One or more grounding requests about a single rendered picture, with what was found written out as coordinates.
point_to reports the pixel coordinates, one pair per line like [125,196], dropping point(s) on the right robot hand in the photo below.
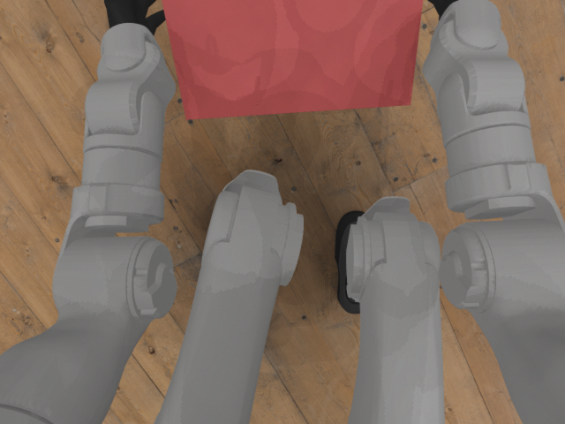
[441,5]

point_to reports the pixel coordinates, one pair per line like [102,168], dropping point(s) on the robot right thigh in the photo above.
[400,366]

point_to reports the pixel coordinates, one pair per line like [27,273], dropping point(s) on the robot right forearm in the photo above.
[485,123]

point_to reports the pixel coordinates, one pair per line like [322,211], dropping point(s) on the robot right foot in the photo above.
[341,241]

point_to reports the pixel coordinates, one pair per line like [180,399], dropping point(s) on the robot left forearm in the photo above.
[123,139]

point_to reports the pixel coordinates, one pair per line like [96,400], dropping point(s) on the carton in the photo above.
[237,58]

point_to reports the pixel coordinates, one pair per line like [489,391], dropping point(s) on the robot right upper arm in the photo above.
[510,275]

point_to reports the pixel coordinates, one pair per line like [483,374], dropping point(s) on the robot left upper arm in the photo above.
[107,291]

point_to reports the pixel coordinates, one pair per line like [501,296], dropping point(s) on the left robot hand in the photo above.
[133,11]

